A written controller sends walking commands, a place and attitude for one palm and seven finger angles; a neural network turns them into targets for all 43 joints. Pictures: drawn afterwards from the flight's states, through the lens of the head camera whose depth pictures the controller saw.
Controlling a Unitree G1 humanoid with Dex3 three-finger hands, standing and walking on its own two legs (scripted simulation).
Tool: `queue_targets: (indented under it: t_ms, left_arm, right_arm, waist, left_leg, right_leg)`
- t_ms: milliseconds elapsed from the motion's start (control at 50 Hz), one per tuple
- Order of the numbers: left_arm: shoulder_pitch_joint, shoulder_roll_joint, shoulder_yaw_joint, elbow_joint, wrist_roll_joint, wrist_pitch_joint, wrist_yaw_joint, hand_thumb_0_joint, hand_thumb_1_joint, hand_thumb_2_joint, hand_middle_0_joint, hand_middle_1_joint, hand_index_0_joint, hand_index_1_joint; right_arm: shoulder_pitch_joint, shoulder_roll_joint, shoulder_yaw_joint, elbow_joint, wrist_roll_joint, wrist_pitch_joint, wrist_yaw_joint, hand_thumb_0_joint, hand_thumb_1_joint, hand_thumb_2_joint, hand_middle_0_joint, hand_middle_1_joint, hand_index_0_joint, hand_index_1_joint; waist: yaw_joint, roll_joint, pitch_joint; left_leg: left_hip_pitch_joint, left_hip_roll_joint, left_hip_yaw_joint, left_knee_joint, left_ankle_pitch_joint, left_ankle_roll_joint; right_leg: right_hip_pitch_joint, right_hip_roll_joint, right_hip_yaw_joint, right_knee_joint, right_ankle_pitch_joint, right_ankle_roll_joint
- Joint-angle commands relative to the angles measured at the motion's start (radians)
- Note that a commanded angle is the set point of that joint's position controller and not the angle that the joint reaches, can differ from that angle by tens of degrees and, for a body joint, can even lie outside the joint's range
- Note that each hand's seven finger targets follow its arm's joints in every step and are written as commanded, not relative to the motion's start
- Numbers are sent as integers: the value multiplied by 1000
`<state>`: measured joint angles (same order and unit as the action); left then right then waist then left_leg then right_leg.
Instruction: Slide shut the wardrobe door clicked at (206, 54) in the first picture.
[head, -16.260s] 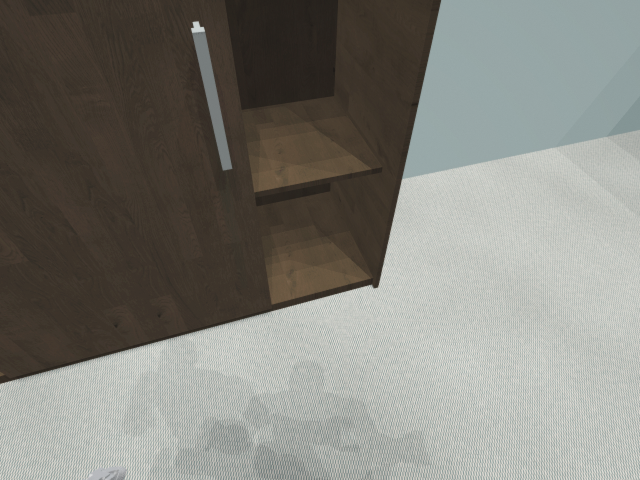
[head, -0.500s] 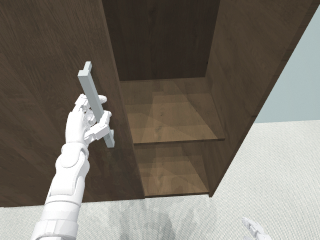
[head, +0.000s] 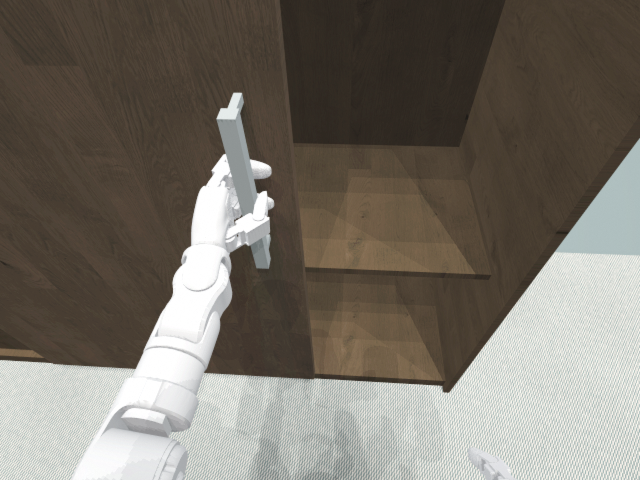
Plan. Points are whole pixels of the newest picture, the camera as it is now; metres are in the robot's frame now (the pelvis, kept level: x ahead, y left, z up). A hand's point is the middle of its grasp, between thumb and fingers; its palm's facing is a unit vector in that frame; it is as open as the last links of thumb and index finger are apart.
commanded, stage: step sideways, sliding the door along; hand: left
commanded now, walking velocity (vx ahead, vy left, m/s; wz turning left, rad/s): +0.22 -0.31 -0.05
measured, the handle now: (252, 193) +0.46 +0.12 +0.10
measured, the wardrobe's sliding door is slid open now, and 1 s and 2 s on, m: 0.40 0.35 0.06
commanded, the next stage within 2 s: none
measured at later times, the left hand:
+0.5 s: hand (267, 218) +0.41 +0.09 +0.11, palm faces +0.12 -0.99 -0.12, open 6.0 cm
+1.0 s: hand (309, 215) +0.41 +0.04 +0.11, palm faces +0.32 -0.94 -0.12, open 6.3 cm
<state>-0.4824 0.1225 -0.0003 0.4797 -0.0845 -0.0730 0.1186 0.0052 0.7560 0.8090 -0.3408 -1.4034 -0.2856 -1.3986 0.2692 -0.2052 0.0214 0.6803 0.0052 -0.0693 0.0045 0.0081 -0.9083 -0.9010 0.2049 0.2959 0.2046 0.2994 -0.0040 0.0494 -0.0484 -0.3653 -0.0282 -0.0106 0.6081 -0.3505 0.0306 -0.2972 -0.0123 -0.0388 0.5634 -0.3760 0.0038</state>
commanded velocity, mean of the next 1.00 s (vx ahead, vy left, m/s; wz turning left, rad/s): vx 0.02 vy -0.29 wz -0.08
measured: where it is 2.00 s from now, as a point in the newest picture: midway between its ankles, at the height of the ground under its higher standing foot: outside the picture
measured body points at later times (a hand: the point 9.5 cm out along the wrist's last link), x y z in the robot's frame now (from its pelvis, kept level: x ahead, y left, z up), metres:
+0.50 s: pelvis -0.01 -0.05 +0.00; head +0.05 -0.05 +0.44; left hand +0.39 +0.14 +0.12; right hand +0.12 -0.29 -0.13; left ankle -0.03 +0.08 -0.73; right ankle -0.02 -0.14 -0.68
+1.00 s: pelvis +0.06 -0.17 +0.00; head +0.15 -0.16 +0.44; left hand +0.39 +0.09 +0.12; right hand +0.31 -0.35 -0.10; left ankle +0.00 +0.03 -0.73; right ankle +0.10 -0.28 -0.72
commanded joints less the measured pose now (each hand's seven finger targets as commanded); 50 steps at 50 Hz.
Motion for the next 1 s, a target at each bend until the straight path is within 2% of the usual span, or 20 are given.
queue_targets:
  t_ms: [0,100,200,260,280,320,360,380,400,420,460,560,620,680,720,760,800,840,920,980]
  left_arm:
    - [-552,148,-4,-304,44,-123,-50,0,900,900,-450,-1400,-450,-1400]
    - [-565,126,-16,-173,21,-89,-47,0,900,900,-450,-1400,-450,-1400]
    - [-579,111,-33,-128,21,-84,-38,0,900,900,-450,-1400,-450,-1400]
    - [-584,119,-19,-50,27,-66,-38,0,900,900,-450,-1400,-450,-1400]
    - [-600,88,-34,-47,26,-77,-41,0,900,900,-450,-1400,-450,-1400]
    - [-664,29,-95,-99,38,-99,-48,0,900,900,-450,-1400,-450,-1400]
    - [-642,-16,-139,-146,36,-111,-51,0,900,900,-450,-1400,-450,-1400]
    - [-623,-28,-152,-201,18,-118,-56,0,900,900,-450,-1400,-450,-1400]
    - [-641,-56,-195,-247,-4,-122,-66,0,900,900,-450,-1400,-450,-1400]
    - [-607,-76,-212,-213,-1,-104,-65,0,900,900,-450,-1400,-450,-1400]
    - [-617,4,-149,-303,10,-100,-61,0,900,900,-450,-1400,-450,-1400]
    - [-610,-102,-257,-327,33,-99,-72,0,900,900,-450,-1400,-450,-1400]
    - [-611,-138,-305,-346,39,-107,-82,0,900,900,-450,-1400,-450,-1400]
    - [-563,-88,-269,-423,54,-123,-77,0,900,900,-450,-1400,-450,-1400]
    - [-496,-30,-238,-418,71,-112,-61,0,900,900,-450,-1400,-450,-1400]
    - [-460,-40,-226,-489,60,-113,-58,0,900,900,-450,-1400,-450,-1400]
    - [-463,-64,-248,-576,49,-132,-49,0,900,900,-450,-1400,-450,-1400]
    - [-425,-102,-279,-647,29,-139,-61,0,900,900,-450,-1400,-450,-1400]
    - [-362,-61,-245,-716,58,-161,-55,0,900,900,-450,-1400,-450,-1400]
    - [-292,-11,-223,-800,83,-180,-69,0,900,900,-450,-1400,-450,-1400]
  right_arm:
    - [-85,-128,-42,-144,5,10,-75,0,-900,-900,200,300,200,300]
    - [-134,-131,-33,-136,8,48,-87,0,-900,-900,200,300,200,300]
    - [-138,-142,-29,-137,22,55,-95,0,-900,-900,200,300,200,300]
    - [-121,-126,-46,-112,34,53,-97,0,-900,-900,200,300,200,300]
    - [-133,-127,-52,-107,35,38,-100,0,-900,-900,200,300,200,300]
    - [-118,-106,-40,-85,30,19,-95,0,-900,-900,200,300,200,300]
    - [-90,-101,-35,-80,16,21,-95,0,-900,-900,200,300,200,300]
    - [-89,-152,-61,-102,8,17,-95,0,-900,-900,200,300,200,300]
    - [-115,-154,-68,-132,14,31,-71,0,-900,-900,200,300,200,300]
    - [-124,-133,-58,-151,31,55,-52,0,-900,-900,200,300,200,300]
    - [-135,-128,-62,-125,19,65,-57,0,-900,-900,200,300,200,300]
    - [-158,-128,-62,-155,34,40,-47,0,-900,-900,200,300,200,300]
    - [-179,-123,-59,-177,44,18,-46,0,-900,-900,200,300,200,300]
    - [-180,-106,-66,-183,49,25,-41,0,-900,-900,200,300,200,300]
    - [-175,-75,-73,-150,42,12,-44,0,-900,-900,200,300,200,300]
    - [-200,-80,-78,-142,40,-1,-54,0,-900,-900,200,300,200,300]
    - [-215,-77,-74,-133,32,-16,-60,0,-900,-900,200,300,200,300]
    - [-243,-117,-96,-196,16,-10,-37,0,-900,-900,200,300,200,300]
    - [-219,-112,-101,-225,20,-33,14,0,-900,-900,200,300,200,300]
    - [-220,-96,-89,-259,32,-35,18,0,-900,-900,200,300,200,300]
  waist:
    - [-52,28,-376]
    - [-46,110,-186]
    - [-33,24,-184]
    - [-27,-379,-120]
    - [-13,-313,-86]
    - [-27,-131,-104]
    - [-76,-54,-183]
    - [-81,129,-220]
    - [-66,259,-230]
    - [-45,96,-169]
    - [-62,-18,-147]
    - [-58,147,-173]
    - [-51,169,-167]
    - [-33,0,-191]
    - [-66,-250,-199]
    - [-49,-338,-223]
    - [-64,-173,-244]
    - [-29,218,-236]
    - [-27,195,-191]
    - [-21,61,-247]
  left_leg:
    - [441,155,-83,-22,721,39]
    - [390,304,-290,-152,387,129]
    - [208,238,-125,-3,337,82]
    - [-95,40,29,350,-89,-14]
    - [-152,41,0,465,-162,-16]
    - [-85,83,-26,296,-175,-4]
    - [284,91,37,-158,192,7]
    - [532,264,-176,-261,507,74]
    - [658,473,-487,-226,694,183]
    - [620,497,-529,-224,674,227]
    - [705,472,-405,-122,791,226]
    - [400,339,-98,-132,626,127]
    - [329,313,-23,-85,562,76]
    - [285,234,22,174,540,8]
    - [127,73,37,282,60,-65]
    - [121,92,-3,234,-138,-48]
    - [272,158,17,-110,204,-34]
    - [494,484,-251,-200,960,119]
    - [633,404,-50,-36,1092,73]
    - [512,315,46,133,947,-5]
  right_leg:
    - [-7,-20,3,39,522,-8]
    - [-168,25,12,166,-121,-27]
    - [134,13,6,-98,122,-55]
    - [256,-224,369,-312,100,-215]
    - [275,-267,406,-299,286,-263]
    - [312,-264,288,-162,633,-255]
    - [146,-146,66,105,628,-135]
    - [-125,-23,-27,354,375,-44]
    - [-337,19,59,544,-102,-25]
    - [-381,11,117,636,-140,-37]
    - [-499,-44,126,568,-135,-26]
    - [-93,-30,-11,259,57,-18]
    - [69,11,-67,138,101,-11]
    - [263,-16,-16,-118,464,-32]
    - [316,-207,167,-120,922,-137]
    - [283,-233,195,-97,935,-154]
    - [229,-175,100,40,874,-86]
    - [-107,-32,23,327,67,20]
    - [-150,-11,26,174,8,-18]
    - [146,2,-4,-143,455,-18]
